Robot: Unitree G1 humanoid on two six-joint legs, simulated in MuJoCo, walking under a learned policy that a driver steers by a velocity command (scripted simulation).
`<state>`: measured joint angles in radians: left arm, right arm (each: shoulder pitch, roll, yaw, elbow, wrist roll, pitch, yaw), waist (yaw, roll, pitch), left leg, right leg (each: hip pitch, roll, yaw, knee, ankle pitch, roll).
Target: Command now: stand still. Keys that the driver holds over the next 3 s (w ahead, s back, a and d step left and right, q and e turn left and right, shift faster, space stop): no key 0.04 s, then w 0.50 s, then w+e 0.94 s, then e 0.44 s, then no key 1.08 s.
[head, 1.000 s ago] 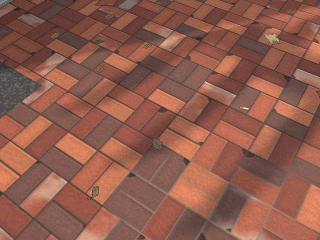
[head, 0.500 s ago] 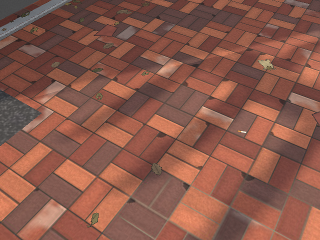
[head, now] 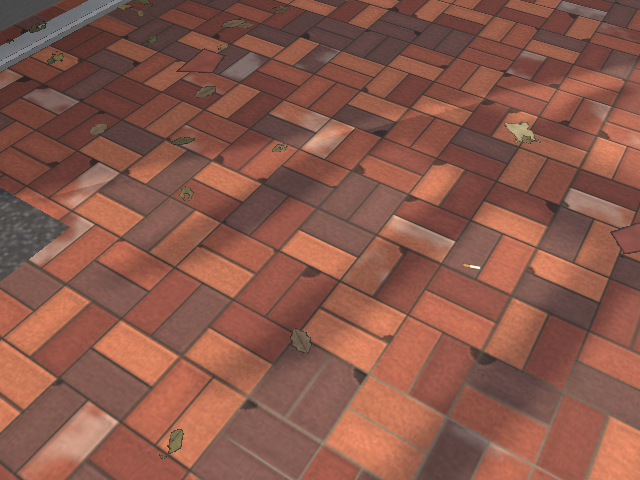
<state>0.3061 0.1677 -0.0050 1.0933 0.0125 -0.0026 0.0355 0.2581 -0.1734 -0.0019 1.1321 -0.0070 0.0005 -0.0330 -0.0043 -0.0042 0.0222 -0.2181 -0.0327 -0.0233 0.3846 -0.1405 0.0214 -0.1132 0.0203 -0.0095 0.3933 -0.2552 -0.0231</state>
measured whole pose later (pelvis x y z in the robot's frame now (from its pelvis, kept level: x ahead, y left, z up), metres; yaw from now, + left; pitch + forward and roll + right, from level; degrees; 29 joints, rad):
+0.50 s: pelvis +0.12 +0.04 +0.00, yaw +0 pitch +0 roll +0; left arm 0.27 0.21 0.05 1.04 0.04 -0.05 -0.02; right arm 0.43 -0.16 -0.03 1.10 -0.02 -0.09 -0.01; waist -0.01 -0.03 0.00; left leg -0.07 -0.06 0.06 0.33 -0.26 0.08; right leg -0.46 -0.04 -0.03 1.04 -0.28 -0.08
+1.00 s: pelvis +0.39 -0.01 -0.01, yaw -12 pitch +0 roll -1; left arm 0.31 0.22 0.07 1.02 0.01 -0.06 0.00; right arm 0.16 -0.20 -0.04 0.90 -0.04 -0.08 0.00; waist 0.02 0.01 0.06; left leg -0.54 0.08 -0.03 1.14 -0.28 0.02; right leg -0.20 0.16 -0.03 0.38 -0.17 -0.16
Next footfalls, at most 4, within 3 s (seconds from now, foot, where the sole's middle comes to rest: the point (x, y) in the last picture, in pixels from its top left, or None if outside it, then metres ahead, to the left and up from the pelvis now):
0.80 right None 0.44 -0.04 -0.78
1.34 left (323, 365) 0.80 0.02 -0.78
1.82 right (437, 349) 0.85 -0.26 -0.78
2.32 left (362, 319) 0.94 -0.08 -0.78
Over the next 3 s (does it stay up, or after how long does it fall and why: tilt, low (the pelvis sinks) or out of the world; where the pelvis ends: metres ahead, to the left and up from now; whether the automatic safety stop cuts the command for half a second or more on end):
stays up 0.88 -0.14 0.00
